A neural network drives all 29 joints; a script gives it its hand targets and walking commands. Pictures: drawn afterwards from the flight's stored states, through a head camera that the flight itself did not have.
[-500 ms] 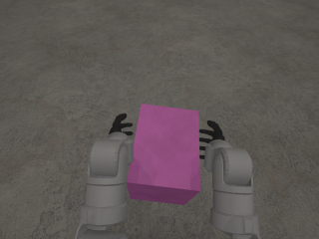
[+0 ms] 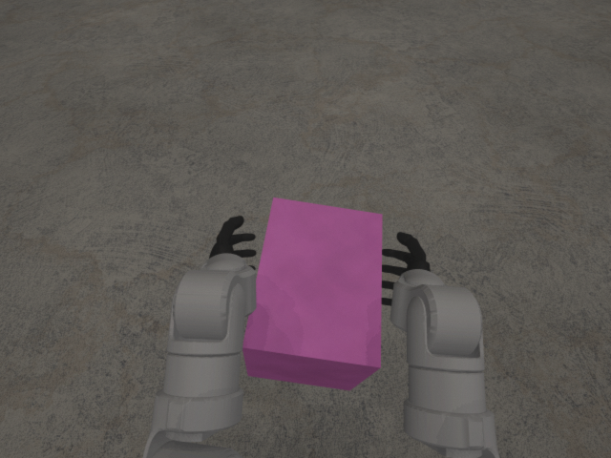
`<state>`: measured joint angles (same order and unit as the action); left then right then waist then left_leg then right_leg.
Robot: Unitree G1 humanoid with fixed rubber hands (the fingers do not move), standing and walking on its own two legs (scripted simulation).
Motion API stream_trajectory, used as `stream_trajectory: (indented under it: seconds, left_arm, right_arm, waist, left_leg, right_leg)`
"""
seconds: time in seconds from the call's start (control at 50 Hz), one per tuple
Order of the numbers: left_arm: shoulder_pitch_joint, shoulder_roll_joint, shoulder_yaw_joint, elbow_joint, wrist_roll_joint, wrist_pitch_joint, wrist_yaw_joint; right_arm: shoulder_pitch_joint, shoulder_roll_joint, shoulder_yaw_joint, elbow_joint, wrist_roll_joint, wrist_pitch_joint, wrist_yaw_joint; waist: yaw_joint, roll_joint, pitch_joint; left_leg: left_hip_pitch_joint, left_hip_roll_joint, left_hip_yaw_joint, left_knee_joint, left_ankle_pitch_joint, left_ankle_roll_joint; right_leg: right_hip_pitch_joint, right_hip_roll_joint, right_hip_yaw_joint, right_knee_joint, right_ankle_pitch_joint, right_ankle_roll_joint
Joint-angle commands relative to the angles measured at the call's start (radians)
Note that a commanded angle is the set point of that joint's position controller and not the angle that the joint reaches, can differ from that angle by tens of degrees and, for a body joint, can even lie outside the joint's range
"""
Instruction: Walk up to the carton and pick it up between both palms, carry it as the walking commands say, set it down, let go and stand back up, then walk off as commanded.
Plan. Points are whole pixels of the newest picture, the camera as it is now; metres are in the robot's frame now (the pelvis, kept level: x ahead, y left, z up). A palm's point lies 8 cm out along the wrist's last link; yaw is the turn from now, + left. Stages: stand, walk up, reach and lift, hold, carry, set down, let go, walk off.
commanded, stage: carry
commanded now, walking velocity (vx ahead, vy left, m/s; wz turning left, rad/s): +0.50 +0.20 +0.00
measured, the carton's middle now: (313, 297) +0.35 +0.01 +0.01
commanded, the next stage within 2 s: none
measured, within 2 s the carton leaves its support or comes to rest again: neither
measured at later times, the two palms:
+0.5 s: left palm (270, 85) +0.75 +0.10 +0.11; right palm (388, 96) +0.74 -0.12 +0.09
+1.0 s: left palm out of the picture +1.16 +0.13 +0.13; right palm (362, 5) +1.15 -0.09 +0.11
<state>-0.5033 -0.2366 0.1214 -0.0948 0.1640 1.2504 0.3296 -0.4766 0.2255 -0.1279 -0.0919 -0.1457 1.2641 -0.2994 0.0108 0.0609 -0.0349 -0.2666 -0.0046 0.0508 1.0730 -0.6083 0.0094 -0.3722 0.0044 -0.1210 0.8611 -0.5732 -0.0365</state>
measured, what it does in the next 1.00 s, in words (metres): walks ahead: left foot, then right foot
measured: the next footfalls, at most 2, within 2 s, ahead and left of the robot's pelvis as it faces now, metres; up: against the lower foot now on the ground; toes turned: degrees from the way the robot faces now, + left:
left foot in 0.18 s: +0.23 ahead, +0.10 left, +0.00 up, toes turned +3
right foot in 0.46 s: +0.49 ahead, -0.09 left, +0.00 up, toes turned -6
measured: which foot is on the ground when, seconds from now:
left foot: up 0.00-0.16, down 0.18-0.48, up 0.50-0.80, down 0.82-1.00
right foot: down 0.00-0.20, up 0.22-0.44, down 0.46-0.82, up 0.84-1.00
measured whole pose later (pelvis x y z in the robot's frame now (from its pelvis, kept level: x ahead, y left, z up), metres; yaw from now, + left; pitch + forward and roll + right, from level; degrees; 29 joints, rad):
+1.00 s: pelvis +0.83 +0.03 +0.04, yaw -1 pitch +6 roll +2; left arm -0.50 -0.23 0.12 -0.17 0.14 1.28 0.34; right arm -0.48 0.23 -0.12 -0.16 -0.15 1.28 -0.27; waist 0.00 0.00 0.03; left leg -0.34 -0.07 0.10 0.52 -0.28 0.08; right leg -0.44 -0.05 -0.11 1.07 -0.51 0.00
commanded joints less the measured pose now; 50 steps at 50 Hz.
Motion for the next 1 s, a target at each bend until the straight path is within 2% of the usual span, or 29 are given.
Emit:
stream_trajectory:
  seconds: [0.0,0.06,0.1,0.12,0.14,0.16,0.18,0.2,0.26,0.32,0.38,0.42,0.44,0.46,0.48,0.5,0.52,0.56,0.64,0.68,0.72,0.74,0.76,0.8,0.82,0.84,0.86,0.88,0.98]
  left_arm:
    - [-0.505,-1.058,-0.523,-0.008,-0.465,0.0,-0.411]
    - [-0.547,-1.05,-0.553,-0.096,-0.502,-0.005,-0.403]
    - [-0.57,-1.048,-0.574,-0.143,-0.518,-0.005,-0.398]
    - [-0.539,-1.039,-0.56,-0.148,-0.51,-0.003,-0.401]
    - [-0.53,-1.026,-0.548,-0.146,-0.508,-0.001,-0.402]
    - [-0.465,-1.032,-0.544,-0.086,-0.492,0.006,-0.405]
    - [-0.501,-1.058,-0.577,-0.073,-0.51,0.009,-0.411]
    - [-0.524,-1.065,-0.587,-0.1,-0.524,0.008,-0.414]
    - [-0.509,-1.064,-0.555,-0.11,-0.509,-0.008,-0.407]
    - [-0.441,-1.064,-0.539,-0.082,-0.487,-0.009,-0.406]
    - [-0.422,-1.049,-0.54,-0.084,-0.495,-0.011,-0.403]
    - [-0.453,-1.05,-0.55,-0.107,-0.488,-0.014,-0.402]
    - [-0.451,-1.059,-0.547,-0.108,-0.485,-0.016,-0.406]
    - [-0.497,-1.021,-0.53,-0.098,-0.486,-0.014,-0.41]
    - [-0.515,-1.012,-0.526,-0.082,-0.476,-0.005,-0.415]
    - [-0.466,-1.026,-0.536,-0.108,-0.453,-0.006,-0.41]
    - [-0.495,-1.027,-0.542,-0.123,-0.467,-0.003,-0.412]
    - [-0.476,-1.044,-0.548,-0.117,-0.477,-0.005,-0.413]
    - [-0.554,-1.016,-0.568,-0.226,-0.527,-0.011,-0.408]
    - [-0.55,-0.996,-0.554,-0.212,-0.519,0.005,-0.405]
    - [-0.47,-0.989,-0.531,-0.158,-0.501,0.018,-0.412]
    - [-0.471,-0.98,-0.529,-0.147,-0.498,0.025,-0.413]
    - [-0.431,-0.984,-0.531,-0.118,-0.489,0.034,-0.42]
    - [-0.454,-0.992,-0.552,-0.059,-0.482,0.051,-0.43]
    - [-0.468,-0.996,-0.545,-0.027,-0.471,0.051,-0.435]
    - [-0.443,-1.018,-0.557,-0.019,-0.486,0.051,-0.43]
    - [-0.437,-1.043,-0.554,0.001,-0.471,0.046,-0.427]
    - [-0.457,-1.055,-0.557,-0.048,-0.489,0.037,-0.416]
    - [-0.473,-1.054,-0.557,-0.095,-0.487,0.015,-0.417]
  right_arm:
    - [-0.565,1.027,0.539,-0.041,0.441,-0.019,0.368]
    - [-0.572,1.029,0.543,-0.079,0.449,-0.023,0.367]
    - [-0.591,1.037,0.547,-0.136,0.459,-0.037,0.362]
    - [-0.593,1.035,0.552,-0.161,0.454,-0.04,0.358]
    - [-0.592,1.053,0.56,-0.162,0.46,-0.04,0.358]
    - [-0.511,1.065,0.564,-0.117,0.461,-0.043,0.364]
    - [-0.543,1.048,0.548,-0.114,0.452,-0.045,0.362]
    - [-0.554,1.046,0.552,-0.122,0.444,-0.039,0.364]
    - [-0.601,1.041,0.588,-0.164,0.461,-0.03,0.36]
    - [-0.608,1.051,0.616,-0.212,0.469,-0.03,0.355]
    - [-0.608,1.057,0.638,-0.209,0.462,-0.015,0.359]
    - [-0.552,1.054,0.644,-0.158,0.466,-0.003,0.373]
    - [-0.587,1.045,0.638,-0.148,0.47,0.0,0.376]
    - [-0.654,1.041,0.645,-0.181,0.484,-0.001,0.374]
    - [-0.655,1.036,0.647,-0.169,0.497,0.011,0.373]
    - [-0.578,1.033,0.637,-0.149,0.499,0.017,0.376]
    - [-0.565,1.058,0.636,-0.134,0.489,0.011,0.366]
    - [-0.577,1.065,0.649,-0.167,0.489,-0.001,0.358]
    - [-0.589,1.055,0.646,-0.191,0.48,-0.015,0.348]
    - [-0.612,1.062,0.642,-0.204,0.476,-0.011,0.345]
    - [-0.596,1.058,0.64,-0.213,0.46,-0.007,0.345]
    - [-0.561,1.057,0.63,-0.179,0.458,0.002,0.346]
    - [-0.507,1.058,0.623,-0.142,0.46,0.005,0.353]
    - [-0.49,1.032,0.592,-0.062,0.431,0.019,0.362]
    - [-0.524,1.035,0.59,-0.042,0.411,0.023,0.367]
    - [-0.519,1.002,0.577,-0.06,0.414,0.018,0.371]
    - [-0.553,1.032,0.587,-0.073,0.418,0.018,0.374]
    - [-0.547,1.03,0.577,-0.081,0.432,0.015,0.377]
    - [-0.614,1.059,0.629,-0.187,0.46,-0.007,0.375]
  waist:
    - [0.048,-0.209,-0.287]
    - [0.046,-0.144,-0.291]
    - [0.008,-0.118,-0.359]
    - [-0.009,-0.166,-0.428]
    - [-0.035,-0.163,-0.483]
    - [-0.037,0.064,-0.549]
    - [-0.019,0.289,-0.565]
    - [-0.029,0.231,-0.532]
    - [-0.052,0.092,-0.405]
    - [-0.051,-0.013,-0.354]
    - [-0.028,-0.034,-0.304]
    - [0.017,0.024,-0.44]
    - [0.061,-0.023,-0.522]
    - [0.026,-0.299,-0.542]
    - [0.028,-0.411,-0.578]
    - [0.036,-0.344,-0.584]
    - [0.029,-0.305,-0.587]
    - [0.035,-0.291,-0.501]
    - [0.03,-0.191,-0.419]
    - [0.02,-0.175,-0.365]
    - [0.011,-0.3,-0.392]
    - [-0.007,-0.263,-0.439]
    - [-0.025,-0.19,-0.507]
    - [-0.015,0.222,-0.513]
    - [-0.025,0.154,-0.463]
    - [-0.038,0.154,-0.474]
    - [-0.036,0.092,-0.416]
    - [-0.04,0.149,-0.475]
    - [-0.029,0.014,-0.42]
  left_leg:
    - [-0.886,-0.01,-0.088,0.336,-0.091,-0.041]
    - [-0.791,0.043,-0.062,-0.007,-0.057,-0.036]
    - [-0.246,-0.039,0.078,-0.529,0.274,-0.028]
    - [0.016,-0.124,0.164,-0.632,0.525,-0.022]
    - [0.239,-0.111,0.132,-0.655,0.645,-0.004]
    - [0.515,0.115,-0.223,-0.569,1.068,0.109]
    - [0.753,0.257,-0.5,-0.565,1.484,0.227]
    - [0.784,0.275,-0.527,-0.541,1.628,0.298]
    - [0.889,0.29,-0.514,-0.524,1.504,0.307]
    - [0.801,0.273,-0.411,-0.574,1.287,0.261]
    - [0.454,0.18,-0.152,-0.66,1.229,0.171]
    - [0.223,0.072,0.082,-0.412,1.321,0.08]
    - [-0.02,0.03,0.107,-0.191,1.056,0.031]
    - [-0.297,-0.078,0.086,0.028,0.391,-0.016]
    - [-0.424,-0.124,-0.062,0.225,0.117,-0.049]
    - [-0.519,-0.083,-0.149,0.319,0.108,-0.053]
    - [-0.61,-0.04,-0.143,0.332,0.132,-0.036]
    - [-0.788,-0.003,-0.086,0.226,0.163,-0.024]
    - [-0.621,0.018,-0.018,-0.189,0.269,-0.014]
    - [-0.317,-0.014,0.064,-0.545,0.464,-0.011]
    - [-0.025,-0.112,0.192,-0.678,0.645,0.003]
    - [0.145,-0.139,0.19,-0.709,0.652,0.013]
    - [0.365,-0.075,0.102,-0.668,0.714,0.052]
    - [0.681,0.254,-0.379,-0.571,1.203,0.216]
    - [0.653,0.281,-0.514,-0.621,1.273,0.258]
    - [0.712,0.304,-0.488,-0.603,1.293,0.329]
    - [0.716,0.287,-0.418,-0.592,1.361,0.3]
    - [0.799,0.286,-0.397,-0.601,1.351,0.305]
    - [0.498,0.241,-0.245,-0.723,0.988,0.254]
  right_leg:
    - [0.987,-0.405,0.525,-0.343,1.641,-0.196]
    - [0.91,-0.394,0.397,-0.332,1.387,-0.136]
    - [0.585,-0.261,0.074,-0.263,1.506,-0.028]
    - [0.481,-0.239,0.001,-0.108,1.527,0.013]
    - [0.336,-0.226,-0.033,0.056,1.358,0.062]
    - [0.029,-0.117,-0.009,0.295,0.721,0.107]
    - [-0.248,0.04,0.047,0.488,-0.022,0.101]
    - [-0.351,0.034,0.11,0.555,-0.034,0.067]
    - [-0.708,-0.018,0.123,0.547,-0.138,0.046]
    - [-0.677,-0.063,0.089,0.249,-0.119,0.047]
    - [-0.21,-0.016,-0.041,-0.268,0.221,0.058]
    - [0.36,0.061,-0.135,-0.456,0.61,0.031]
    - [0.657,-0.075,0.028,-0.433,0.803,-0.023]
    - [0.869,-0.342,0.441,-0.412,1.18,-0.109]
    - [0.972,-0.475,0.712,-0.388,1.553,-0.235]
    - [1.025,-0.472,0.652,-0.329,1.611,-0.258]
    - [1.112,-0.452,0.558,-0.315,1.702,-0.195]
    - [1.149,-0.399,0.43,-0.339,1.609,-0.111]
    - [0.955,-0.374,0.261,-0.436,1.445,-0.076]
    - [0.684,-0.283,0.053,-0.449,1.407,-0.022]
    - [0.556,-0.265,-0.049,-0.305,1.587,0.007]
    - [0.477,-0.245,-0.062,-0.178,1.542,0.026]
    - [0.324,-0.204,-0.061,-0.024,1.273,0.055]
    - [-0.157,0.0,0.012,0.348,-0.012,0.059]
    - [-0.236,0.015,0.069,0.407,-0.075,0.038]
    - [-0.331,-0.013,0.089,0.461,-0.05,0.027]
    - [-0.407,-0.04,0.098,0.425,-0.022,0.026]
    - [-0.472,-0.067,0.113,0.351,-0.013,0.031]
    - [-0.236,-0.093,0.058,-0.053,0.074,0.051]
